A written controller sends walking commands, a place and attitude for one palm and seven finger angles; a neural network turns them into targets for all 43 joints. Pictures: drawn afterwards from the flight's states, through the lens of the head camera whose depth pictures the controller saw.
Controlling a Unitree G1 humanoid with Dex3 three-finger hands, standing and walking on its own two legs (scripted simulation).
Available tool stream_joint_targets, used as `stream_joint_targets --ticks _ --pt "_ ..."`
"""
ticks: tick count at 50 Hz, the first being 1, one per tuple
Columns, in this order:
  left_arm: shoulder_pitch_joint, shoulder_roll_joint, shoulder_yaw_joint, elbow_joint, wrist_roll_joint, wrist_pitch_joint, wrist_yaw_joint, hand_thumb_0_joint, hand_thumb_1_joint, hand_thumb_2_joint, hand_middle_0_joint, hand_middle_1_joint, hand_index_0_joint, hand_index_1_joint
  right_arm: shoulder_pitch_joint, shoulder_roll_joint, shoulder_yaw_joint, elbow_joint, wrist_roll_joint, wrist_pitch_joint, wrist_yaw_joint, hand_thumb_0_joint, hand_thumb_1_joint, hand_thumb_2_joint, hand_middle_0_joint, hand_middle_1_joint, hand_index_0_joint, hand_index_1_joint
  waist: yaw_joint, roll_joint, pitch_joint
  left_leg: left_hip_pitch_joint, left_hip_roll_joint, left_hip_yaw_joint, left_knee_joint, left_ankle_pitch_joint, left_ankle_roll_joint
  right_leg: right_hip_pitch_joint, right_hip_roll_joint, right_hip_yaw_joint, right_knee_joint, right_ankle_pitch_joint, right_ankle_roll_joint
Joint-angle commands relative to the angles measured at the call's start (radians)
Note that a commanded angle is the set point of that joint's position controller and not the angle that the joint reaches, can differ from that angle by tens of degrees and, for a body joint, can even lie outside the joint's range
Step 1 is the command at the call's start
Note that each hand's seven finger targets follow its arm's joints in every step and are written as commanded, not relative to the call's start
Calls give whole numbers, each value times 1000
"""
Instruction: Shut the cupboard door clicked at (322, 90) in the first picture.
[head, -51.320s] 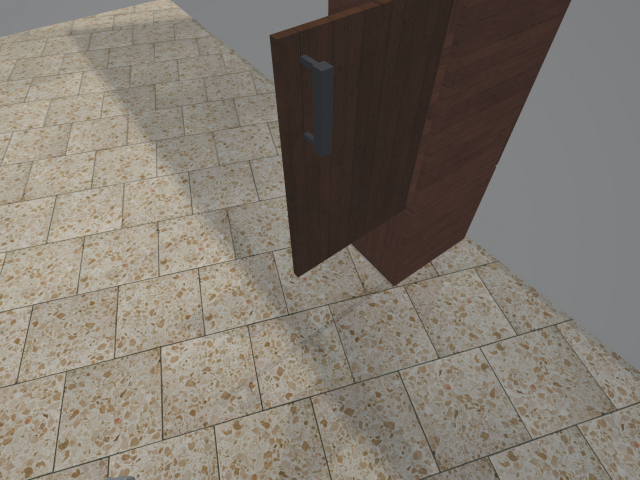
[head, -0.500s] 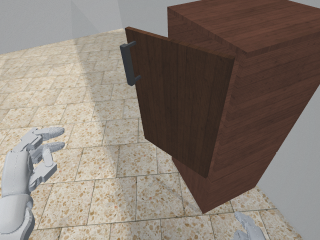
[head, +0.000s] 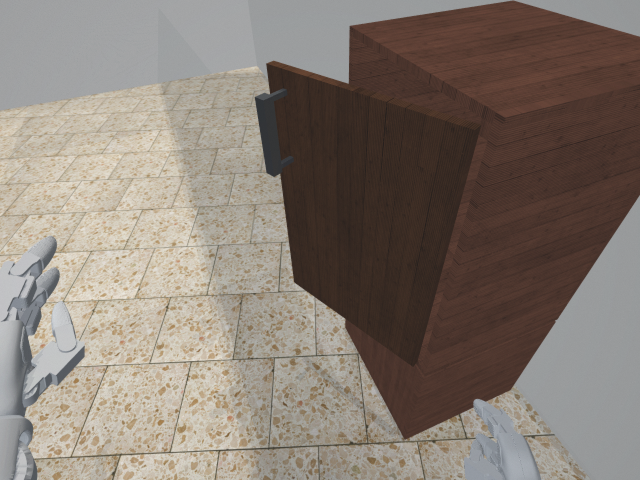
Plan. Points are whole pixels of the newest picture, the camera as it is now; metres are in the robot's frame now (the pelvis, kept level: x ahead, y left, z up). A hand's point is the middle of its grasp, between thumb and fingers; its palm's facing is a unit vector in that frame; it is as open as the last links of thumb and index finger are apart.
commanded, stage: step back with the hand held close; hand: left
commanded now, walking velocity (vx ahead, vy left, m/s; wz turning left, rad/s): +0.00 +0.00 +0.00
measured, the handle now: (277, 133) +0.66 +0.16 +0.13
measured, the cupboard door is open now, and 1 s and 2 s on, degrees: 26 26 26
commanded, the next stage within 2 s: stop stepping back and stand still in 1.20 s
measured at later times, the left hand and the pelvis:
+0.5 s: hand (36, 362) +0.17 +0.29 +0.16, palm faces +0.37 -0.78 -0.50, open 7.4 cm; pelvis -0.04 +0.03 -0.01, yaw -1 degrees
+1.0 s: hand out of the picture +0.06 +0.30 +0.17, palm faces +0.52 -0.75 -0.41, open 7.4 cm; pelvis -0.13 +0.02 -0.02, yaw +2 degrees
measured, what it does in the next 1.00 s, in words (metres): shifts its weight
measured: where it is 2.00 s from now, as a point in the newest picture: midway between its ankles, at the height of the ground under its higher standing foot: outside the picture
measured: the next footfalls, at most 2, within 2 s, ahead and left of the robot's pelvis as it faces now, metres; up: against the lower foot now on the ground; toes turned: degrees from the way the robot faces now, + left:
right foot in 1.22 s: -0.18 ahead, -0.08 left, +0.00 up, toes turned +4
left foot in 1.50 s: -0.20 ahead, +0.16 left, +0.00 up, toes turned +7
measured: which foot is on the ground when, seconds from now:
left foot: down 0.00-1.00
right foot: down 0.00-1.00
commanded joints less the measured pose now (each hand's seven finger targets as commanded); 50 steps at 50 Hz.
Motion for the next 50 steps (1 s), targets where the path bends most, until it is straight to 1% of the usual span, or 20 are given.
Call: stream_joint_targets --ticks 1,6,7,8,12,15,19,20,24,25,29,32,34,35,38,39,40,44,46,50 --pt "-94 224 160 -195 -5 -68 23 0 900 900 -200 -300 -200 -300 -125 -97 -38 -150 -2 -47 -10 0 -900 -900 200 300 200 300 -5 16 -3 0 9 27 -51 256 4 -40 -3 -18 -60 228 6" --pt "-85 197 142 -152 -11 -62 13 0 900 900 -200 -300 -200 -300 -123 -103 -45 -153 0 -34 -8 0 -900 -900 200 300 200 300 -8 -43 -2 7 13 31 -57 236 12 -48 -3 -13 -69 207 11" --pt "-194 328 252 -214 -4 -100 20 0 900 900 -200 -300 -200 -300 -117 -143 -62 -177 8 -15 -4 0 -900 -900 200 300 200 300 -37 -18 1 -65 33 3 5 175 32 -106 -59 73 -106 250 -1" --pt "-80 253 193 -138 -9 -104 13 0 900 900 -200 -300 -200 -300 -116 -127 -61 -162 5 -4 -7 0 -900 -900 200 300 200 300 -43 -68 -30 -55 31 -6 38 177 32 -115 -93 87 -99 286 -9" --pt "-8 232 155 -169 -4 -110 17 0 900 900 -200 -300 -200 -300 -109 -129 -68 -172 6 29 -6 0 -900 -900 200 300 200 300 -51 -64 -119 -62 38 1 84 263 21 -99 -131 86 -31 432 -17" --pt "14 270 187 -244 -5 -115 31 0 900 900 -200 -300 -200 -300 -113 -130 -73 -191 10 49 -17 0 -900 -900 200 300 200 300 -53 -33 -191 -44 54 -7 80 396 19 -72 -116 54 34 499 -6" --pt "40 334 253 -313 -9 -114 45 0 900 900 -200 -300 -200 -300 -117 -143 -78 -221 10 74 -30 0 -900 -900 200 300 200 300 -48 16 -212 -70 80 -34 56 532 20 -52 -68 28 101 507 12" --pt "53 308 237 -307 -12 -114 45 0 900 900 -200 -300 -200 -300 -110 -134 -75 -229 13 79 -31 0 -900 -900 200 300 200 300 -50 7 -206 -94 87 -40 45 535 20 -42 -62 22 118 484 14" --pt "85 313 263 -276 -10 -123 48 0 900 900 -200 -300 -200 -300 -95 -153 -87 -232 8 82 -31 0 -900 -900 200 300 200 300 -46 45 -169 -203 117 -70 -12 382 33 -35 -31 25 140 332 22" --pt "80 278 228 -270 -11 -125 46 0 900 900 -200 -300 -200 -300 -88 -147 -81 -236 12 80 -30 0 -900 -900 200 300 200 300 -53 39 -141 -244 125 -76 -27 333 35 -37 -31 23 151 297 23" --pt "72 279 243 -235 3 -141 48 0 900 900 -200 -300 -200 -300 -83 -168 -87 -231 8 60 -28 0 -900 -900 200 300 200 300 -50 56 -91 -459 150 -107 -95 -12 67 36 -14 38 197 202 29" --pt "22 244 210 -229 19 -158 50 0 900 900 -200 -300 -200 -300 -66 -165 -83 -234 14 46 -27 0 -900 -900 200 300 200 300 -63 34 -41 -619 152 -122 -118 -328 85 59 -20 60 219 100 27" --pt "-24 272 230 -258 38 -173 54 0 900 900 -200 -300 -200 -300 -71 -175 -84 -231 10 32 -28 0 -900 -900 200 300 200 300 -63 37 -30 -677 150 -137 -117 -432 98 70 -12 75 219 34 27" --pt "-40 245 205 -269 42 -181 56 0 900 900 -200 -300 -200 -300 -63 -163 -80 -233 11 25 -29 0 -900 -900 200 300 200 300 -67 25 -28 -691 145 -136 -105 -443 98 64 -18 77 224 14 25" --pt "-81 260 217 -316 53 -203 65 0 900 900 -200 -300 -200 -300 -52 -164 -81 -229 3 1 -29 0 -900 -900 200 300 200 300 -68 30 -34 -686 132 -132 -64 -484 96 14 -24 104 206 -87 14" --pt "-91 300 251 -332 58 -210 68 0 900 900 -200 -300 -200 -300 -57 -168 -82 -222 -2 -7 -30 0 -900 -900 200 300 200 300 -66 27 -35 -666 125 -133 -52 -482 93 -11 -27 118 185 -112 10" --pt "-89 271 230 -332 55 -216 70 0 900 900 -200 -300 -200 -300 -51 -152 -76 -220 -3 -12 -30 0 -900 -900 200 300 200 300 -70 15 -31 -650 113 -130 -29 -458 86 -42 -38 129 171 -115 2" --pt "-42 306 262 -337 43 -230 83 0 900 900 -200 -300 -200 -300 -33 -141 -78 -192 -11 -26 -20 0 -900 -900 200 300 200 300 -74 -38 -48 -463 53 -72 130 -343 40 -253 -116 247 18 -220 -49" --pt "-34 278 232 -326 33 -232 89 0 900 900 -200 -300 -200 -300 -22 -126 -70 -178 -13 -26 -13 0 -900 -900 200 300 200 300 -81 -73 -42 -391 41 -61 166 -277 20 -344 -146 248 -25 -255 -61" --pt "-26 270 224 -290 30 -235 99 0 900 900 -200 -300 -200 -300 -17 -135 -71 -168 -7 -30 -17 0 -900 -900 200 300 200 300 -88 -47 -37 -410 76 -104 75 -304 34 -339 -88 160 20 -247 -26"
